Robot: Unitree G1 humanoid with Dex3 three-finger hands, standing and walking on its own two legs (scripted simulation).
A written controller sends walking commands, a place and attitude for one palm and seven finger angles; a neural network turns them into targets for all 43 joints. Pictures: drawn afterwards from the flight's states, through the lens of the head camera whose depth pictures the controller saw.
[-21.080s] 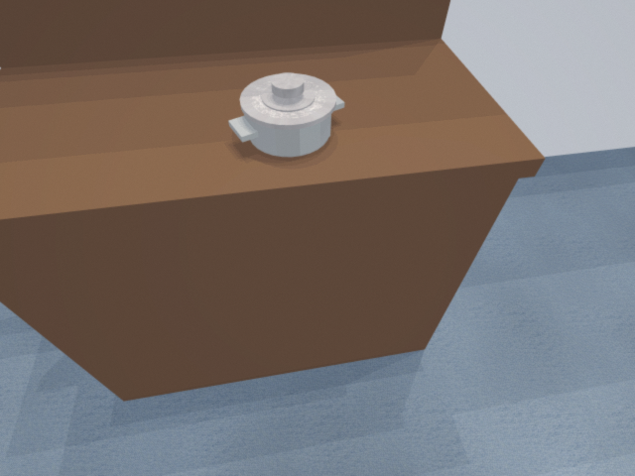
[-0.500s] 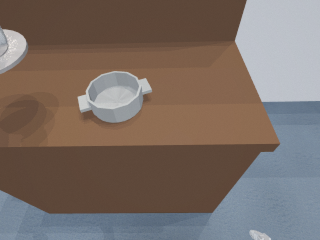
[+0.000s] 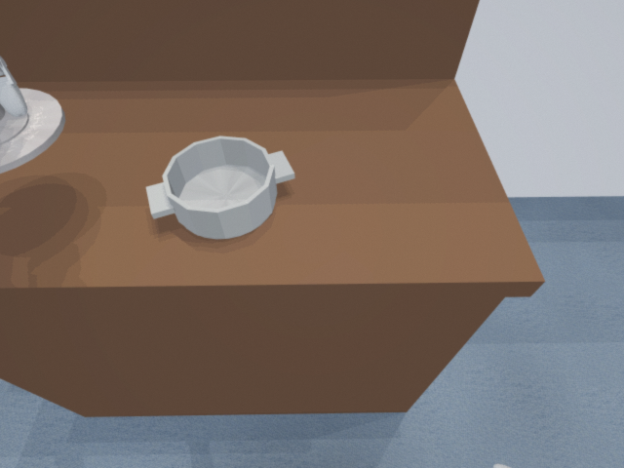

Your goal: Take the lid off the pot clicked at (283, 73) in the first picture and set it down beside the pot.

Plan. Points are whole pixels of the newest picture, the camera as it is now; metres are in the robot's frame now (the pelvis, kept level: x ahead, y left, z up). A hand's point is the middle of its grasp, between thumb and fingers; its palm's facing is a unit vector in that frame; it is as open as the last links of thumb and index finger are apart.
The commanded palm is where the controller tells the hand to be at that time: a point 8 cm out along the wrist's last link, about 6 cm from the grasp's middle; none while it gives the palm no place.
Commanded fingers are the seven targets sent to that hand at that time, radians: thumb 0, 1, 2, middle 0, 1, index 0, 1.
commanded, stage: lower the lid onto the table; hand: left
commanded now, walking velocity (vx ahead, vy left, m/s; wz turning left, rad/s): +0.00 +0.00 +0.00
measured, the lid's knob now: out of the picture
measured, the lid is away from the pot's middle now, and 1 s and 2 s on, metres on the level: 0.25 0.25 0.22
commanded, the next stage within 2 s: open the fingers wide in 1.80 s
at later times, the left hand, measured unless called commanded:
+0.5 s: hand out of the picture +0.44 +0.34 +0.21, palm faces -0.31 -0.18 -0.93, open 6.8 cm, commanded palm +0.43 +0.35 +0.29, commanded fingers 0.00 0.54 1.16 -0.76 -0.89 -0.95 -1.00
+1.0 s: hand (8, 167) +0.43 +0.34 +0.17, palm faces -0.38 -0.19 -0.91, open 6.8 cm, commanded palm +0.45 +0.35 +0.25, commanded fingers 0.00 0.54 1.16 -0.76 -0.89 -0.95 -1.00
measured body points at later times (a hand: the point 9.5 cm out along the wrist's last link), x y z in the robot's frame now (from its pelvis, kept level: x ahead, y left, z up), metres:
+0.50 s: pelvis +0.00 +0.00 +0.00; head +0.05 +0.00 +0.45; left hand +0.45 +0.34 +0.26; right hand +0.07 -0.27 -0.12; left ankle +0.02 +0.09 -0.74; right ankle -0.03 -0.13 -0.74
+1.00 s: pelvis +0.00 +0.01 +0.00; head +0.04 +0.01 +0.45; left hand +0.44 +0.35 +0.22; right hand +0.06 -0.27 -0.12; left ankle +0.02 +0.09 -0.74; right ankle -0.03 -0.13 -0.74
